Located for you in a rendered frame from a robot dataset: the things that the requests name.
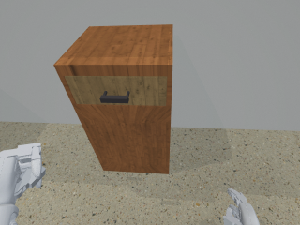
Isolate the drawer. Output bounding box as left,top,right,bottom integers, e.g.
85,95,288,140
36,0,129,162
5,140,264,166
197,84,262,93
65,76,168,106

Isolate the left robot forearm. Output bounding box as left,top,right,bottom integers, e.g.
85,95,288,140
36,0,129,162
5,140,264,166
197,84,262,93
0,203,19,225

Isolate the robot left hand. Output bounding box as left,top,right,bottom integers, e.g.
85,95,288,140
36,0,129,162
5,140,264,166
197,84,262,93
0,142,46,205

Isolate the handle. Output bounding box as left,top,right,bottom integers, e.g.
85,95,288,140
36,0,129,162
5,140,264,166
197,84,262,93
100,91,130,104

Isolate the robot right hand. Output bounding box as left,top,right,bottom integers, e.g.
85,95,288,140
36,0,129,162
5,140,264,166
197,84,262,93
223,187,260,225

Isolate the cabinet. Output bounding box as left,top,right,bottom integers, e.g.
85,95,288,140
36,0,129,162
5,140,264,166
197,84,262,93
54,24,173,174

